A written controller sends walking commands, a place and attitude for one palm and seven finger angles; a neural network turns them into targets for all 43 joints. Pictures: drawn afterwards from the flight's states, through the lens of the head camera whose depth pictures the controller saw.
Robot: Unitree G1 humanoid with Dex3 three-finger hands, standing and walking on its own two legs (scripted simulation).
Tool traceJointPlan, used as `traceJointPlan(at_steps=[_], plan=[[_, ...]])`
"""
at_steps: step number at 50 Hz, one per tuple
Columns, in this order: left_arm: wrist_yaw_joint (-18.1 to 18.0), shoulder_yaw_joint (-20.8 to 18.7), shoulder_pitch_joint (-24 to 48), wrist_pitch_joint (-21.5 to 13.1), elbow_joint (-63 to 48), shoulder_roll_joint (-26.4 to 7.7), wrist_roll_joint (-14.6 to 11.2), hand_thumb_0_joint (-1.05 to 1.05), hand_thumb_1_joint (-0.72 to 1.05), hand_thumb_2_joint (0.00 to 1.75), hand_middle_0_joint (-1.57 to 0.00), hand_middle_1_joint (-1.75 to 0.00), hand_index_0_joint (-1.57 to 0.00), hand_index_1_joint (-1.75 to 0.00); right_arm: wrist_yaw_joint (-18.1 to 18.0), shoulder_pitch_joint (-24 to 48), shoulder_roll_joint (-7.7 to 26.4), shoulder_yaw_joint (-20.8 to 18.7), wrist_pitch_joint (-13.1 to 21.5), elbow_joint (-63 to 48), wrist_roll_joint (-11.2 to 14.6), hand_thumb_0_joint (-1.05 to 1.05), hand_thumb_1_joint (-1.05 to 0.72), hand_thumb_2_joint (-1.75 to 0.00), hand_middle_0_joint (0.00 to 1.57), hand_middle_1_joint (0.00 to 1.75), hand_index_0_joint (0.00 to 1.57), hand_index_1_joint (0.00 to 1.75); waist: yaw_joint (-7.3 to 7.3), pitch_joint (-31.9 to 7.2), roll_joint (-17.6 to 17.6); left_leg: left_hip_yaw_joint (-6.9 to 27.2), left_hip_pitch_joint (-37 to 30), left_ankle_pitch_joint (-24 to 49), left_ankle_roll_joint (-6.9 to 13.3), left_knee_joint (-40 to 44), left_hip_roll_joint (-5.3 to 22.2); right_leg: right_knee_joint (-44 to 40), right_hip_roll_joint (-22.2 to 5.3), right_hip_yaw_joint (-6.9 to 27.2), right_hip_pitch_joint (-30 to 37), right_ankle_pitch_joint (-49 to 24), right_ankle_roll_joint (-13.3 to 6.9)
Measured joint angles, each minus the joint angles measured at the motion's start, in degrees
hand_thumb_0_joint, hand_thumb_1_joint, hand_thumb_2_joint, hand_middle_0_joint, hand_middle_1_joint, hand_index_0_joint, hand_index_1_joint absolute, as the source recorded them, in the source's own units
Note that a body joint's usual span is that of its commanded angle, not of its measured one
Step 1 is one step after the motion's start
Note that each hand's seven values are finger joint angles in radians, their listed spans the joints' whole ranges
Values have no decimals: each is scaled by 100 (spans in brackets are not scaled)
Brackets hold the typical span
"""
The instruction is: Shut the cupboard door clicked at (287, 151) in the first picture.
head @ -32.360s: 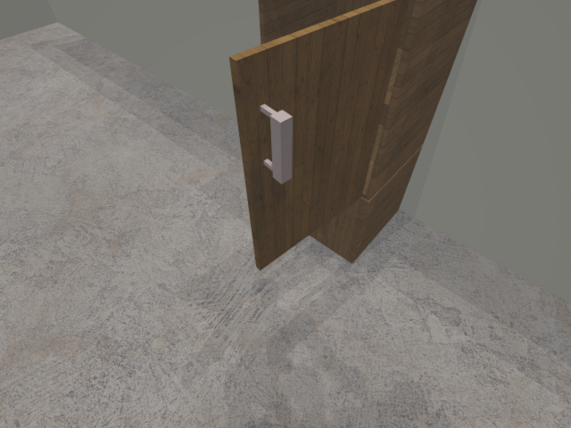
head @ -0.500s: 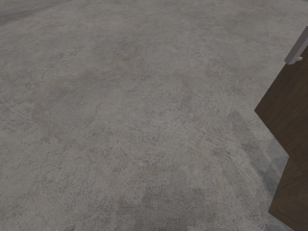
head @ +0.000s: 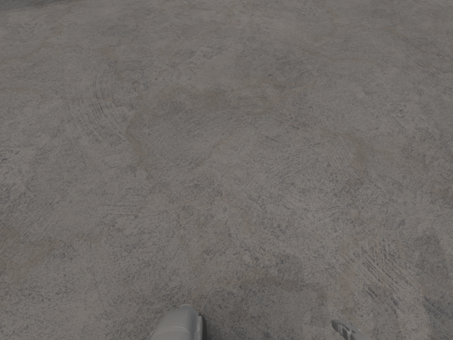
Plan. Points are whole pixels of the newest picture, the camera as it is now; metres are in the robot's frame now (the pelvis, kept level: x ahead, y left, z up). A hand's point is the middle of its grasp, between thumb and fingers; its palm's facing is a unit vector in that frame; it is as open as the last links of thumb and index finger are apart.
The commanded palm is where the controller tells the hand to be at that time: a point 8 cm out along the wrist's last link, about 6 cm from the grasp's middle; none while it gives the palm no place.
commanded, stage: walk to a spot facing it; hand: left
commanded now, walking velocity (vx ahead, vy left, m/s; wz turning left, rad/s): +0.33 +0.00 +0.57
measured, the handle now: out of the picture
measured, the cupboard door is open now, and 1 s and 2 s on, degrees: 54 54 54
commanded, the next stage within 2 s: turn to face it in 0.40 s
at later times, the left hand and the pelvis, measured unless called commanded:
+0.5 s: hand (141, 233) +0.32 +0.22 -0.13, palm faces +0.12 -0.97 -0.20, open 7.4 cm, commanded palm none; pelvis +0.19 +0.01 +0.02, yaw +9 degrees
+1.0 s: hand (142, 248) +0.30 +0.22 -0.17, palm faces +0.13 -0.97 -0.20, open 7.3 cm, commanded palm none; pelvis +0.30 +0.03 +0.01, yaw +1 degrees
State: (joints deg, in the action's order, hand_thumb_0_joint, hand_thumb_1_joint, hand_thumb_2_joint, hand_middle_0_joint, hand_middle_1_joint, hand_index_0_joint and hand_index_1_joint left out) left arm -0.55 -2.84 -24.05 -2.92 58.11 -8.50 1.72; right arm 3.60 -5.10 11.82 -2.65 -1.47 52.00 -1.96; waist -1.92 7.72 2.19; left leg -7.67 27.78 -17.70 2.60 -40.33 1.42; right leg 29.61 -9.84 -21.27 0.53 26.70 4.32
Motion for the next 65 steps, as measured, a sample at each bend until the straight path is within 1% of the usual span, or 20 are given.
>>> traceJointPlan(at_steps=[2, 4, 6, 8, 14, 20, 27, 28, 29, 31, 34, 36, 41, 46, 49, 53, 56, 58, 61, 65], plan=[[67, -25, -128, 98, 80, -35, -50, 1, 90, 90, -20, -30, -20, -30, -24, 46, 56, 6, 180, -192, -17, 1, -91, -90, 20, 30, 19, 30, 77, -55, -67, 1, -199, 729, 210, 294, -78, 1404, -178, 214, -443, 264, -5], [108, -50, 72, 304, 104, -182, -75, 1, 90, 90, -20, -30, -20, -30, -123, 64, 42, 8, 312, -254, 19, 1, -91, -90, 20, 30, 19, 30, 96, 22, -4, 25, -188, 491, 313, -131, -202, 3204, -87, 1062, -1228, 342, -86], [86, -131, 359, 370, 12, -313, -57, 1, 90, 90, -20, -30, -20, -30, -203, -42, 29, 47, 341, -236, 22, 1, -91, -90, 20, 30, 20, 30, 73, 6, 52, 67, -401, 181, 314, -31, -316, 4143, 41, 1541, -1949, 90, -154], [88, -193, 677, 348, -155, -394, -17, 1, 90, 90, -20, -30, -20, -30, -273, -208, 25, 68, 339, -172, 12, 0, -91, -90, 20, 30, 20, 30, 83, -61, 35, 158, -641, 226, 295, 288, -404, 4273, 81, 1743, -2517, -281, -164], [134, -235, 1412, 259, -651, -478, 21, 1, 91, 90, -19, -30, -19, -30, -356, -799, -94, 112, 379, 140, 36, 1, -91, -90, 20, 30, 20, 30, 226, -325, -47, 479, -1405, 487, 323, 1366, -576, 3446, 138, 2079, -3476, -1286, -55], [167, -180, 1797, 288, -791, -454, -9, 1, 91, 90, -19, -30, -19, -30, -371, -1409, -267, 134, 405, 426, 58, 1, -91, -90, 21, 30, 20, 30, 431, -519, -63, 747, -2072, 487, 247, 2079, -603, 2359, 251, 2113, -3569, -1874, 16], [173, -48, 1977, 237, -846, -296, -54, 1, 90, 90, -19, -30, -19, -30, -403, -1843, -311, 114, 344, 722, 33, 1, -90, -90, 21, 30, 20, 30, 621, -470, -117, 964, -2410, -175, 21, 1795, -525, 644, 614, 1958, -2746, -1762, -157], [165, -17, 1952, 178, -852, -272, -56, 1, 90, 90, -19, -30, -20, -30, -413, -1902, -306, 110, 339, 768, 47, 1, -90, -90, 21, 30, 20, 30, 610, -463, -126, 988, -2409, -374, -27, 1581, -509, 316, 681, 1908, -2496, -1938, -208], [147, 12, 1916, 95, -838, -242, -48, 1, 90, 90, -19, -30, -20, -30, -417, -1951, -295, 103, 340, 824, 70, 1, -90, -90, 21, 30, 20, 30, 576, -470, -140, 1001, -2317, -604, -62, 1204, -495, 142, 724, 1867, -2294, -1869, -387], [88, 64, 1857, -21, -719, -100, -45, 0, 90, 90, -19, -30, -20, -30, -438, -1824, -213, 74, 284, 929, 110, 1, -91, -90, 21, 30, 20, 30, 515, -366, -332, 1022, -1841, -1041, -102, -163, -387, 375, 874, 1760, -2231, -1442, -594], [10, 117, 1602, -3, -494, 44, -70, 0, 90, 90, -20, -30, -20, -30, -478, -1564, -159, 52, 223, 927, 107, 1, -91, -90, 20, 30, 20, 30, 435, -293, -350, 830, -1106, -1199, -213, -1697, -298, 151, 939, 1743, -1900, -1392, -627], [-74, 39, 1403, 39, -353, 95, -122, 0, 91, 90, -20, -30, -20, -30, -482, -1347, -153, 56, 189, 824, 101, 1, -91, -90, 20, 30, 20, 30, 379, -297, -299, 699, -746, -1027, -313, -1825, -156, -149, 983, 1792, -1709, -1491, -667], [-95, -91, 1087, 174, -137, -133, -85, -2, 95, 90, -20, -30, -20, -30, -467, -713, -188, 44, 89, 474, 80, 1, -91, -90, 20, 30, 19, 30, 206, -312, -218, 659, -290, -575, -515, -1109, 62, -514, 1116, 2008, -1547, -1613, -680], [-42, -142, 819, 362, -9, -193, -60, -1, 93, 90, -20, -30, -20, -30, -463, -205, -209, 47, 55, 175, 108, 1, -91, -90, 20, 30, 19, 30, 37, -344, -197, 760, -424, -388, -571, -319, -14, -415, 1243, 2361, -1544, -1525, -577], [-21, -181, 695, 475, -23, -215, -89, 0, 92, 90, -20, -30, -20, -30, -470, -124, -205, 91, 130, 29, 126, 1, -91, -90, 20, 30, 19, 30, -16, -449, -185, 765, -937, 162, -533, 759, -25, -61, 1332, 2542, -1647, -1301, -451], [33, -242, 815, 620, -117, -341, -111, 0, 91, 90, -20, -30, -20, -30, -500, -130, -270, 186, 157, -81, 26, 0, -91, -90, 20, 30, 20, 30, -91, -413, 1, 442, -1120, 166, -88, 748, -1, 1650, 1264, 2420, -2199, 32, -344], [114, -293, 962, 668, -244, -448, -71, 1, 91, 90, -19, -30, -20, -30, -527, -229, -284, 238, 117, -147, 1, 0, -91, -90, 21, 30, 20, 30, -77, -386, 11, 254, -1350, 233, -51, 1016, 121, 2906, 1151, 2197, -2609, 63, -225], [155, -321, 1056, 688, -343, -520, -67, 1, 91, 90, -19, -30, -20, -30, -535, -303, -270, 247, 92, -157, 5, 0, -91, -90, 21, 30, 20, 30, -63, -374, 8, 126, -1466, 290, -59, 1176, 195, 3300, 1036, 2119, -2757, -96, -149], [193, -348, 1179, 723, -462, -606, -69, 1, 91, 90, -19, -30, -19, -30, -534, -418, -226, 214, 80, -134, 9, 1, -90, -90, 21, 30, 20, 30, -17, -365, -21, -87, -1580, 304, -81, 1296, 312, 3320, 871, 2058, -2799, -262, -66], [220, -336, 1357, 763, -555, -663, -56, 1, 91, 90, -19, -30, -19, -30, -517, -593, -122, 133, 80, -77, 1, 1, -90, -90, 21, 30, 20, 30, 106, -318, -109, -381, -1667, 219, -145, 1258, 489, 2623, 711, 1941, -2593, -296, -47]])
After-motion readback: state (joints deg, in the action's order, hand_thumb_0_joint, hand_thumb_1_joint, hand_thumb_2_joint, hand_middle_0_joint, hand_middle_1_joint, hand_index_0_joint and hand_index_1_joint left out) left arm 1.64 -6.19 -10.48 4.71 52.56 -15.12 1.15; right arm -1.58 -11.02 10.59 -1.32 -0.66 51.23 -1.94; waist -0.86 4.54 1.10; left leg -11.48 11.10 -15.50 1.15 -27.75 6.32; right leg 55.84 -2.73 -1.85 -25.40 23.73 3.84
